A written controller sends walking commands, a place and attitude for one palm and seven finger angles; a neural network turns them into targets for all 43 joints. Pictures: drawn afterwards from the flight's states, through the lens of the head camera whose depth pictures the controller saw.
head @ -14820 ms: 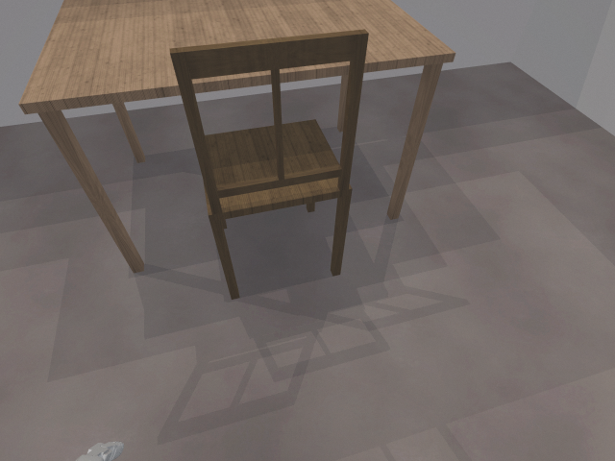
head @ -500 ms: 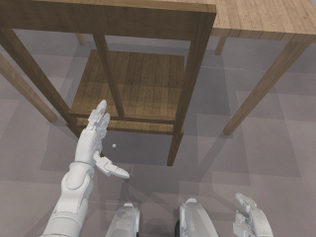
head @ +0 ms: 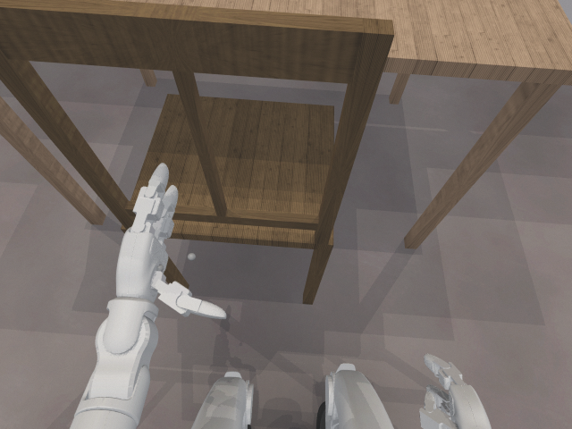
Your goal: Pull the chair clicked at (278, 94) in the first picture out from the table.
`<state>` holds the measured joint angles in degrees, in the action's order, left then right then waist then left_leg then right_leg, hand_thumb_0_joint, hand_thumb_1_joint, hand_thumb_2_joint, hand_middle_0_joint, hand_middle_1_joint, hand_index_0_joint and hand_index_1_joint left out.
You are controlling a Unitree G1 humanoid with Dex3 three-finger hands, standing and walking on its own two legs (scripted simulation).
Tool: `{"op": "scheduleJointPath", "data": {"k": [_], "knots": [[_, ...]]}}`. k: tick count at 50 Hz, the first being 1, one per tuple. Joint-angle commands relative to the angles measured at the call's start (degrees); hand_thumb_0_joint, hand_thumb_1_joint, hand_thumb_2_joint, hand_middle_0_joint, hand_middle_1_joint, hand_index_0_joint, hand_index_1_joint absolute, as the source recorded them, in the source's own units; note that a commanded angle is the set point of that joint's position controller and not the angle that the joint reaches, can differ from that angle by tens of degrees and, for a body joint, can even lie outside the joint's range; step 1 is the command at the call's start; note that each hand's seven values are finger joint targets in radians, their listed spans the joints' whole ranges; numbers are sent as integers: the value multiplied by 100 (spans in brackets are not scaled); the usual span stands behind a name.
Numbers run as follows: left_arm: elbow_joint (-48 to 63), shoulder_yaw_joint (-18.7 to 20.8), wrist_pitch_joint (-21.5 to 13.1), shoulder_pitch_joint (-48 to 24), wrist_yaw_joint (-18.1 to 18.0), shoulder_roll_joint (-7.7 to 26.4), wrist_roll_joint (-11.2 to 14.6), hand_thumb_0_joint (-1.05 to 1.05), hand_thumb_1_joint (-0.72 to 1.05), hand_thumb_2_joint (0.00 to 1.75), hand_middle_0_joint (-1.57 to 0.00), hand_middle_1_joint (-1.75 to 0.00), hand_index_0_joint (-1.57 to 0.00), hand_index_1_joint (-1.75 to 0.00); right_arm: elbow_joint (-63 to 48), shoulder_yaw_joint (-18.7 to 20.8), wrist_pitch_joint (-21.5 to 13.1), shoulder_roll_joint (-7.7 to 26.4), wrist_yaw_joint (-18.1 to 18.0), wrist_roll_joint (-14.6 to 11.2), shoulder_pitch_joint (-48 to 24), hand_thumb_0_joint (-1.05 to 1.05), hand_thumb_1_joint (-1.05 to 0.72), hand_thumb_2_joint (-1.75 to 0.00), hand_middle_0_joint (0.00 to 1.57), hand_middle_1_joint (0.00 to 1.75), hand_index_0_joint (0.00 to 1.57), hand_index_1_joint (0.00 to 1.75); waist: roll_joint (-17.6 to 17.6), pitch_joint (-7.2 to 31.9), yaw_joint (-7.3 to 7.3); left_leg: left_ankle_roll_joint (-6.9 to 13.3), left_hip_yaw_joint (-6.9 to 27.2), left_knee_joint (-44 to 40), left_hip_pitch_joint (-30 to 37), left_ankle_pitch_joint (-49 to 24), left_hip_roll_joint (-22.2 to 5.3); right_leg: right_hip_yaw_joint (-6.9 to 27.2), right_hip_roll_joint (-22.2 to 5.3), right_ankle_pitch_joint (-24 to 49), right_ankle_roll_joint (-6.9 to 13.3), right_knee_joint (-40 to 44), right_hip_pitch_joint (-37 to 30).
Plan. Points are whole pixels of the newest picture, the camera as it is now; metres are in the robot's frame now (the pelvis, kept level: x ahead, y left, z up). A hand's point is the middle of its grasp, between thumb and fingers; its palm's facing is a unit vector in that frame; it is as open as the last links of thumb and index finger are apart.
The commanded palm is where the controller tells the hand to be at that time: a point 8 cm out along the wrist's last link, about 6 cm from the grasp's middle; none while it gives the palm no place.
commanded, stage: aim the fingers beside a spindle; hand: left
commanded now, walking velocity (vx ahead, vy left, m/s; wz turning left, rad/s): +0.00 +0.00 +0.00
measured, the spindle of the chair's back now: (207, 158) +0.48 +0.13 +0.05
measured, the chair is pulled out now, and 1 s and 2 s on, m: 0.00 0.00 0.00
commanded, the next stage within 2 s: push the fingers through the gap in 1.36 s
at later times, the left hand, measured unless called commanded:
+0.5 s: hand (209, 268) +0.33 +0.12 +0.00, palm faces -0.11 -0.99 -0.02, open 16.9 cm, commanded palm +0.31 +0.17 +0.02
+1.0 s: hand (209, 263) +0.32 +0.11 +0.04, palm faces -0.08 -1.00 -0.04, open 16.9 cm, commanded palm +0.31 +0.17 +0.03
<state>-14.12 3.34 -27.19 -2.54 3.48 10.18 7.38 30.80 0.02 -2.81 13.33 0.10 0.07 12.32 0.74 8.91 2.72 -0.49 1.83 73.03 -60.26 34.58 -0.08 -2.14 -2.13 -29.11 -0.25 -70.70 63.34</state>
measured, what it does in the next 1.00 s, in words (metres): stands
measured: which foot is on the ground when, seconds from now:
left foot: down 0.00-1.00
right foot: down 0.00-1.00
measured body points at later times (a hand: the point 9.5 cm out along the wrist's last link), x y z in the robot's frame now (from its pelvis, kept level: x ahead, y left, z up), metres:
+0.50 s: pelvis +0.00 +0.00 -0.01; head +0.11 +0.00 +0.43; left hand +0.33 +0.17 +0.00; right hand +0.15 -0.24 -0.11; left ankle +0.00 +0.12 -0.63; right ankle +0.04 -0.13 -0.63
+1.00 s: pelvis +0.00 -0.01 +0.00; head +0.11 +0.00 +0.43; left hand +0.32 +0.16 +0.04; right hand +0.15 -0.25 -0.11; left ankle +0.00 +0.12 -0.63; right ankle +0.04 -0.13 -0.63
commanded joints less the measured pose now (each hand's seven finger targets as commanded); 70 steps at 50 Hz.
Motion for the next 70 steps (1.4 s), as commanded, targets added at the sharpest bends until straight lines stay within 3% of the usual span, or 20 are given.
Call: {"op": "scheduleJointPath", "data": {"k": [1,4,10,14,19,22,25,27,29,32,35,39,43,49,53,57,60,64,68,70], "knots": [[-157,-246,-62,-971,221,6,-78,0,-50,30,-6,-8,-6,-8,-590,309,-192,876,26,-50,63,0,-90,-90,20,30,20,30,-252,1426,304,113,-26,-894,500,-1317,79,-40,142,921,185,886,-1233],[-228,-679,206,-1197,599,-341,57,0,-50,30,-6,-8,-6,-8,-756,341,-179,930,-8,-136,55,0,-90,-90,20,30,20,30,-230,1529,307,141,-20,-940,578,-1163,104,-19,124,754,221,996,-1246],[2104,436,-330,-1544,78,887,164,0,-50,30,-6,-8,-6,-8,-890,363,-271,796,-104,-20,61,0,-90,-90,20,30,20,30,542,3153,-158,74,42,-946,1716,-2827,75,38,73,2029,243,653,-1919],[1318,559,-429,-1159,-364,789,-72,0,-50,30,-6,-8,-6,-8,-684,304,-238,716,-27,43,56,0,-90,-90,20,30,20,30,75,2378,1,81,48,-896,1138,-2469,60,-31,121,1798,199,619,-1711],[-537,-369,147,-878,171,-164,-168,0,-50,30,-6,-8,-6,-8,-704,292,-108,877,66,-69,19,0,-90,-90,20,30,20,30,-377,1294,258,128,-48,-938,339,-1075,118,-18,146,681,214,964,-1253],[39,-592,245,-1326,510,-232,30,0,-50,30,-6,-8,-6,-8,-861,355,-113,911,-1,-134,18,0,-90,-90,20,30,20,30,-194,1871,201,148,-66,-909,622,-1259,126,43,104,892,221,981,-1438],[1546,-38,-79,-1592,393,451,193,0,-50,30,-6,-8,-6,-8,-981,388,-202,838,-95,-86,16,0,-90,-90,20,30,20,30,214,2926,-58,133,-21,-938,1281,-2163,101,81,76,1684,232,807,-1979],[2136,351,-348,-1551,98,804,215,0,-50,30,-6,-8,-6,-8,-896,355,-272,757,-118,-33,72,0,-90,-90,20,30,20,30,298,3172,-111,111,-4,-926,1548,-2679,86,93,74,2126,223,731,-2186],[2079,681,-495,-1290,-199,1067,107,0,-50,30,-6,-8,-6,-8,-780,330,-286,730,-107,18,100,0,-90,-90,20,30,20,30,269,2987,-113,98,19,-892,1430,-2764,73,57,105,2163,213,645,-2075],[785,318,-370,-1118,-306,505,-101,0,-50,30,-6,-8,-6,-8,-597,283,-226,713,-14,27,5,0,-90,-90,20,30,20,30,-232,1872,169,118,-29,-845,675,-1823,90,11,126,1440,147,760,-1636],[-422,37,-24,-895,23,212,-166,0,-50,30,-6,-8,-6,-8,-608,289,-144,835,31,-47,-1,0,-90,-90,20,30,20,30,-429,1318,221,131,-118,-844,163,-1023,139,88,121,686,167,980,-1405],[100,-448,196,-1090,572,-113,84,0,-50,30,-6,-8,-6,-8,-902,353,-131,894,-1,-141,11,0,-90,-90,20,30,20,30,-167,1940,139,152,-110,-909,589,-1333,137,101,105,1006,229,988,-1641],[1980,60,-252,-1479,331,539,268,0,-50,30,-6,-8,-6,-8,-943,376,-284,765,-104,-73,21,0,-90,-90,20,30,20,30,308,3034,-58,136,-59,-926,1384,-2424,100,132,71,2024,211,821,-2215],[631,516,-399,-1350,-303,767,-146,0,-50,30,-6,-8,-6,-8,-565,287,-266,759,-57,24,16,0,-90,-90,20,30,20,30,-215,1774,167,139,-31,-833,509,-1571,109,41,130,1133,159,793,-1556],[-595,-35,76,-1098,156,174,-142,0,-50,30,-6,-8,-6,-8,-655,292,-145,885,9,-66,5,0,-90,-90,20,30,20,30,-385,1451,202,138,-135,-851,173,-924,163,123,116,541,185,1020,-1407],[535,-223,120,-1369,554,142,156,0,-50,30,-6,-8,-6,-8,-921,355,-163,872,-44,-111,-3,0,-90,-90,20,30,20,30,-42,2475,49,152,-130,-888,780,-1640,140,145,79,1357,209,942,-1933],[1852,213,-207,-1415,339,641,302,0,-50,30,-6,-8,-6,-8,-956,365,-265,788,-109,-73,24,0,-90,-90,20,30,20,30,292,3117,-95,136,-66,-943,1336,-2427,110,134,85,2051,212,817,-2291],[1524,630,-424,-957,-121,897,116,0,-50,30,-6,-8,-6,-8,-713,320,-301,737,-89,-5,73,0,-90,-90,20,30,20,30,-89,2498,8,131,-43,-877,976,-2311,84,71,123,1965,171,757,-2065],[-127,163,-167,-856,20,331,-93,0,-50,30,-6,-8,-6,-8,-584,290,-211,827,-2,-30,-4,0,-90,-90,20,30,20,30,-442,1253,239,128,-81,-853,210,-1050,124,57,140,674,154,969,-1335],[-286,-181,-24,-971,278,52,-96,0,-50,30,-6,-8,-6,-8,-667,300,-186,879,17,-64,-17,0,-90,-90,20,30,20,30,-208,1334,226,133,-109,-880,327,-982,148,58,127,582,203,999,-1252]]}}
